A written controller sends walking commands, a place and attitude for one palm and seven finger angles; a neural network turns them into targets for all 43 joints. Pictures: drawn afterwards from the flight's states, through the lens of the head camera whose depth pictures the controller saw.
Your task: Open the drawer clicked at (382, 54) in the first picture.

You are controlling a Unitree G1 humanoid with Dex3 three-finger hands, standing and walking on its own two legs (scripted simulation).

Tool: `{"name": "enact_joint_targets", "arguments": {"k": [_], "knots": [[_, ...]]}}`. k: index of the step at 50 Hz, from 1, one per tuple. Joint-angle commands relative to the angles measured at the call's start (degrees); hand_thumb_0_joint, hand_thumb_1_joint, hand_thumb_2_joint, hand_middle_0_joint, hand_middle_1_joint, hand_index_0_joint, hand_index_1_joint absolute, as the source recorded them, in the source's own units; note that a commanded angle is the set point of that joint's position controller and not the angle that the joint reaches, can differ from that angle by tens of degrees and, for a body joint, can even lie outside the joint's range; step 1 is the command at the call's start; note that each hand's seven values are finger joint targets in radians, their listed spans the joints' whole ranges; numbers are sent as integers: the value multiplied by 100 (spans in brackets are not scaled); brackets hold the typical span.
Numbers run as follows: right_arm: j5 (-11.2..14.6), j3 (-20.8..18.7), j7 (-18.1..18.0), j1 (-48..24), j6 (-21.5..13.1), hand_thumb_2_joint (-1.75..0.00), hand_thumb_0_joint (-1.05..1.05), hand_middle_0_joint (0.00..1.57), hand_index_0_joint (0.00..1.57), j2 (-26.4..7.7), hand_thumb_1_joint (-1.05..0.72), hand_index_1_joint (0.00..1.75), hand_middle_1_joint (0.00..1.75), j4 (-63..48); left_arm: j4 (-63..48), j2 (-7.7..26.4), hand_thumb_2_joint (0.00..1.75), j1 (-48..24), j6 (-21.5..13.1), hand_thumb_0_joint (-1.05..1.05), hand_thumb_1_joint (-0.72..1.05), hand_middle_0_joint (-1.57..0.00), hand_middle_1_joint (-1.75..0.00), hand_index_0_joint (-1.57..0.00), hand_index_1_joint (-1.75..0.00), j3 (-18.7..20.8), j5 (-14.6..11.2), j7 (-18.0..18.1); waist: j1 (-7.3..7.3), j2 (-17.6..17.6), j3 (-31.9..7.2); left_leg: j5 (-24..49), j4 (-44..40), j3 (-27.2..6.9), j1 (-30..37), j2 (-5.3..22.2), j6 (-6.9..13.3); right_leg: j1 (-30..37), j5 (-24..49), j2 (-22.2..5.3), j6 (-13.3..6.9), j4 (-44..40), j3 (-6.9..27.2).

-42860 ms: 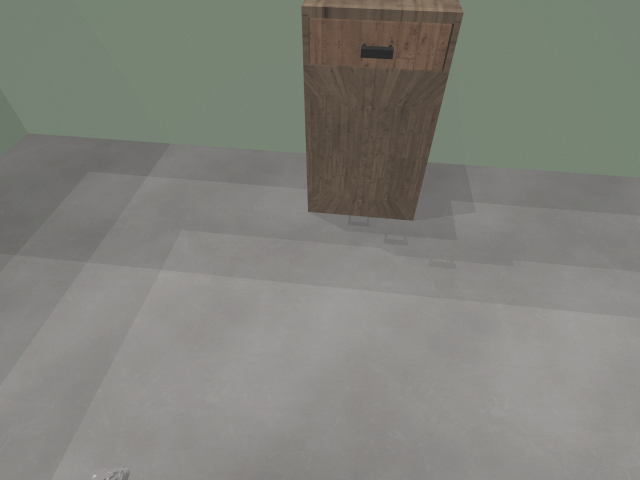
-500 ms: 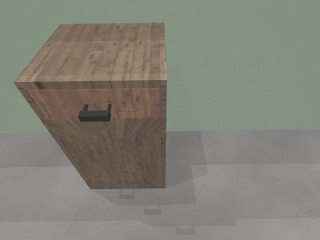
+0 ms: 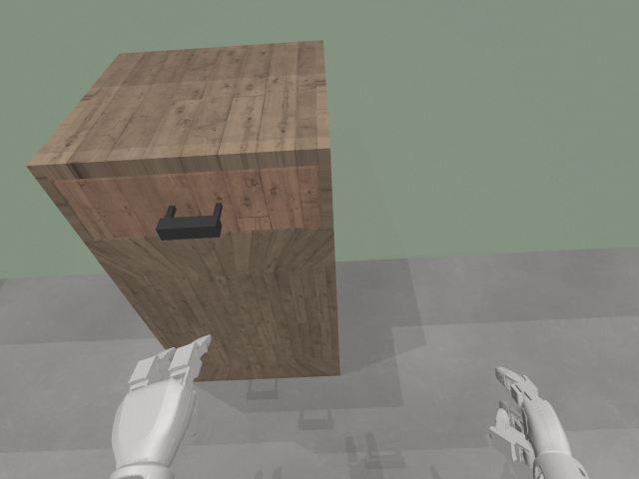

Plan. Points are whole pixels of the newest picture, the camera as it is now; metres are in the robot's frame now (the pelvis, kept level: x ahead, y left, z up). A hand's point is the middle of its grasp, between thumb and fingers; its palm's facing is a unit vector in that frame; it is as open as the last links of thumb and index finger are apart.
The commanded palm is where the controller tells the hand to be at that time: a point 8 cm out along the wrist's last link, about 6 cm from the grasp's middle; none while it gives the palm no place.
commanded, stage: raise the hand with hooked fingers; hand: left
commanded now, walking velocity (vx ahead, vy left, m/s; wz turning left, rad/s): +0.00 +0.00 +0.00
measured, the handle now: (192, 218) +0.52 +0.27 +0.02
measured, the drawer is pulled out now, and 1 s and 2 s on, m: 0.00 0.00 0.00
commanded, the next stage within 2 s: move the hooked fingers above the handle in 1.58 s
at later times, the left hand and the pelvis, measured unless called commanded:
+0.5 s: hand (147, 389) +0.22 +0.23 +0.02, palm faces +0.00 -0.13 -0.99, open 11.0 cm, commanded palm +0.19 +0.24 +0.08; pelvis +0.00 +0.01 +0.01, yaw +2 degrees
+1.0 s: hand (114, 314) +0.27 +0.26 +0.10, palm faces +0.08 -0.08 -0.99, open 13.6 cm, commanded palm +0.25 +0.26 +0.16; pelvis +0.01 +0.01 +0.02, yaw +3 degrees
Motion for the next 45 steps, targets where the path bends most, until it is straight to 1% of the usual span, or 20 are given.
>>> {"name": "enact_joint_targets", "arguments": {"k": [1, 2, 3, 6, 7, 9, 10, 12, 13, 16, 17, 21, 22, 25, 30, 32, 34, 37, 41, 45], "knots": [[-63, 0, 310, -732, 303, -90, 0, 20, 20, -244, -90, 30, 30, -1304, -921, 839, 73, 793, -149, 0, 50, -23, -55, -23, -55, 568, 1058, 573, 570, -605, -600, 1205, 98, -241, -306, -467, 170, 359, 1092, 225, -368, -369, 390], [-79, -16, 319, -700, 376, -90, 0, 20, 20, -231, -90, 30, 30, -1289, -1142, 1019, 72, 219, -111, 0, 48, -23, -57, -23, -57, 673, 1225, 726, 488, -418, -634, 1159, 232, -322, -178, -486, 156, -2, 761, 244, -386, -333, 498], [-114, -43, 324, -719, 423, -90, 0, 20, 20, -250, -90, 30, 30, -1362, -1426, 1004, 71, -295, -49, 0, 46, -23, -58, -23, -58, 623, 1338, 881, 387, -150, -804, 1113, 370, -384, 29, -446, 168, -360, 521, 264, -385, -275, 528], [-166, -39, 282, -715, 443, -90, 0, 20, 20, -216, -90, 30, 30, -1354, -1882, 1167, 68, -1303, 32, 0, 39, -24, -63, -24, -63, 656, 1490, 1145, 159, 216, -1332, 1094, 769, -535, 523, -392, 209, -845, 350, 208, -353, -185, 586], [-195, -29, 237, -726, 475, -90, 0, 20, 20, -216, -90, 30, 30, -1336, -2121, 1226, 67, -1671, 106, 0, 36, -24, -64, -24, -64, 657, 1395, 1145, 31, 202, -1228, 964, 819, -620, 554, -386, 234, -918, 230, 202, -321, -253, 558], [-145, 22, 141, -806, 451, -90, 0, 20, 20, -205, -90, 30, 30, -1279, -1844, 1080, 65, -1812, 255, 0, 32, -24, -68, -24, -68, 469, 1142, 1001, -121, 244, -1005, 808, 721, -543, 528, -381, 275, -733, 296, 216, -269, -367, 306], [-127, 58, 103, -834, 450, -90, 0, 20, 20, -198, -90, 30, 30, -1248, -1819, 1007, 64, -1928, 334, 0, 29, -24, -69, -24, -69, 338, 1011, 861, -142, 278, -1003, 808, 605, -526, 529, -366, 279, -551, 398, 223, -243, -400, 161], [-77, 127, 13, -916, 469, -90, 0, 20, 20, -156, -90, 30, 30, -1177, -1563, 882, 62, -1869, 579, 0, 25, -25, -72, -25, -72, 176, 781, 511, -135, 182, -789, 854, 343, -488, 418, -344, 288, -85, 667, 250, -204, -541, -46], [-53, 158, -13, -909, 497, -90, 0, 20, 20, -137, -90, 30, 30, -1103, -1382, 851, 61, -1767, 678, 0, 22, -25, -74, -25, -74, 109, 735, 316, -88, -43, -698, 924, 182, -459, 374, -315, 290, 194, 845, 248, -181, -596, -150], [26, 260, -76, -908, 534, -90, 0, 20, 20, -116, -90, 30, 30, -1087, -1273, 996, 58, -1435, 801, 0, 15, -25, -78, -25, -78, 158, 624, -254, 125, -364, -580, 1136, -206, -435, 382, -286, 275, 817, 1184, 224, -156, -782, -180], [43, 296, -87, -917, 523, -90, 0, 20, 20, -120, -90, 30, 30, -1084, -1172, 1079, 57, -1203, 794, 0, 13, -25, -80, -25, -80, 293, 611, -392, 222, -268, -485, 1168, -327, -422, 376, -274, 256, 950, 1176, 232, -170, -836, -160], [27, 325, -58, -775, 472, -90, 0, 20, 20, -108, -90, 30, 30, -976, -1343, 1307, 53, -1220, 526, 0, 4, -26, -86, -26, -86, 565, 641, -579, 332, -261, -393, 1287, -626, -414, 458, -256, 230, 1300, 1273, 200, -179, -999, -153], [-1, 297, -70, -780, 462, -90, 0, 20, 20, -124, -90, 30, 30, -962, -1403, 1483, 52, -1243, 481, 0, 1, -26, -87, -26, -87, 795, 654, -544, 371, -230, -379, 1313, -680, -416, 469, -249, 232, 1386, 1247, 209, -185, -1053, -134], [-3, 215, -70, -697, 420, -90, 0, 20, 20, -132, -90, 30, 30, -922, -1727, 1540, 49, -1506, 318, 0, -6, -27, -92, -27, -92, 932, 624, -377, 338, -93, -671, 1548, -708, -424, 716, -254, 239, 1505, 1475, 185, -193, -1061, -137], [56, 92, -110, -662, 353, -90, 0, 20, 20, -211, -90, 30, 30, -780, -1760, 1510, 44, -2083, 300, 0, -17, -28, -99, -28, -99, 870, 489, -217, 215, 64, -695, 1610, -778, -412, 958, -250, 236, 1398, 1426, 168, -176, -1148, -212], [110, 74, -136, -690, 351, -90, 0, 20, 20, -257, -90, 30, 30, -735, -1663, 1572, 42, -2326, 398, 0, -22, -28, -102, -28, -102, 874, 416, -300, 187, -127, -696, 1582, -853, -422, 973, -258, 237, 1485, 1370, 166, -150, -1234, -189], [155, 75, -167, -728, 359, -90, 0, 20, 20, -274, -90, 30, 30, -712, -1636, 1585, 40, -2534, 486, 0, -27, -28, -105, -28, -105, 748, 383, -433, 231, 17, -598, 1546, -994, -412, 1017, -264, 236, 1554, 1328, 139, -149, -1298, -248], [200, 86, -202, -774, 383, -90, 0, 20, 20, -304, -90, 30, 30, -697, -1571, 1783, 37, -2760, 607, 0, -34, -29, -110, -29, -110, 840, 345, -692, 285, -110, -616, 1705, -1137, -407, 1140, -265, 247, 1793, 1480, 147, -143, -1422, -232], [253, 164, -253, -824, 465, -90, 0, 20, 20, -282, -90, 30, 30, -670, -1315, 1918, 33, -3059, 709, 0, -43, -29, -115, -29, -115, 869, 288, -1026, 305, -202, -354, 1667, -1354, -328, 1185, -295, 251, 1998, 1538, 129, -109, -1642, -231], [281, 215, -268, -861, 514, -90, 0, 20, 20, -274, -90, 30, 30, -646, -1339, 2096, 30, -3651, 682, 0, -50, -30, -120, -30, -120, 925, 261, -1276, 285, 49, -337, 1753, -1520, -322, 1357, -303, 228, 2172, 1588, 145, -119, -1801, -243]]}}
